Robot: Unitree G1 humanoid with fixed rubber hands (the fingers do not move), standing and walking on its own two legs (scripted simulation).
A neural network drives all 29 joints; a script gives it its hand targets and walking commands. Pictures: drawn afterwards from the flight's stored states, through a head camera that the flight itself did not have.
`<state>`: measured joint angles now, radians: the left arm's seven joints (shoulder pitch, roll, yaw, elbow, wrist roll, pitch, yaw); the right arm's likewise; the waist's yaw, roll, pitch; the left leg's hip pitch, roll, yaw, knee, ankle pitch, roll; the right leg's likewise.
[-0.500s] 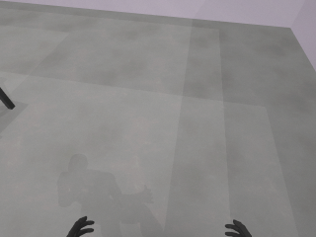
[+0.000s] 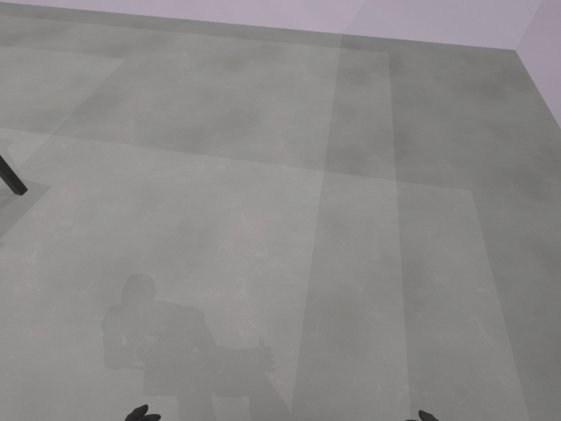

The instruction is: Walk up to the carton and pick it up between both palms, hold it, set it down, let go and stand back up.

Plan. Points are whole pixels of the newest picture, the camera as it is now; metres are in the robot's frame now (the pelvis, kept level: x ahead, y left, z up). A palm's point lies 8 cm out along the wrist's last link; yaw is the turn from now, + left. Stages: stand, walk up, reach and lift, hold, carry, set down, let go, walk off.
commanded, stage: stand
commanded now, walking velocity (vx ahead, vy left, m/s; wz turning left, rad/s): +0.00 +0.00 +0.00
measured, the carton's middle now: out of the picture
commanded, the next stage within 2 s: walk up in 1.56 s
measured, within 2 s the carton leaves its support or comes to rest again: neither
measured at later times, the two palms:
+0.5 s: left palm out of the picture +0.02 +0.23 -0.13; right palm out of the picture +0.01 -0.23 -0.13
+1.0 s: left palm out of the picture -0.02 +0.21 -0.13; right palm out of the picture -0.02 -0.22 -0.14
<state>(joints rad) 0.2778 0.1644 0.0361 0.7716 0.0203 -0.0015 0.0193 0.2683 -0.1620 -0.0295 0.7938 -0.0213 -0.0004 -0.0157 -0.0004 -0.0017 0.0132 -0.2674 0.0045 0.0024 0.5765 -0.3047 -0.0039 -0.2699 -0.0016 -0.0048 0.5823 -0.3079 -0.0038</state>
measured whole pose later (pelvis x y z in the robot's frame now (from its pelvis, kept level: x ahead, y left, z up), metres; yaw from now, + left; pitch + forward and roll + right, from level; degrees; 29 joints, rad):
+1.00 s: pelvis -0.01 -0.01 +0.01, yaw +0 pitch -2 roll +0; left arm 0.30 0.13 0.03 1.08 0.01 0.00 0.03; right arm 0.30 -0.13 -0.02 1.10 -0.02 0.00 -0.03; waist 0.00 0.00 0.05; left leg -0.18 0.01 -0.01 0.45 -0.22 -0.02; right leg -0.18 0.01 -0.02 0.45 -0.23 -0.01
